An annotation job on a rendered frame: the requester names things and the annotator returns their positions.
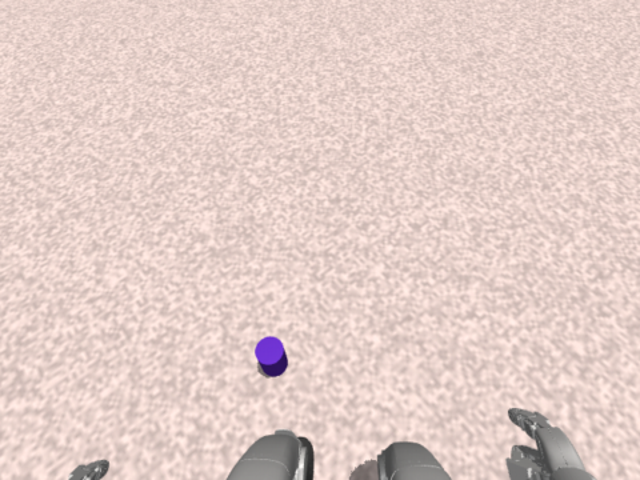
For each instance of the can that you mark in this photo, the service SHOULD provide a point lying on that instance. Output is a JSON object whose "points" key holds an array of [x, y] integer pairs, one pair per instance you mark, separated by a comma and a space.
{"points": [[271, 356]]}

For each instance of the left robot hand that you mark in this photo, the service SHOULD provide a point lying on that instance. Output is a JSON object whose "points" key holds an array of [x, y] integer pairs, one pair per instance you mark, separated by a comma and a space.
{"points": [[94, 471]]}

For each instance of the left robot foot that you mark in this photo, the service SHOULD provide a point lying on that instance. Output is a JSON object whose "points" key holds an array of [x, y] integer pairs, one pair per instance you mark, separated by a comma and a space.
{"points": [[310, 461]]}

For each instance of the right robot hand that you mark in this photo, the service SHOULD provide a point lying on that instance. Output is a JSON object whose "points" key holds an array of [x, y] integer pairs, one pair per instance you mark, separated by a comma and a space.
{"points": [[555, 450]]}

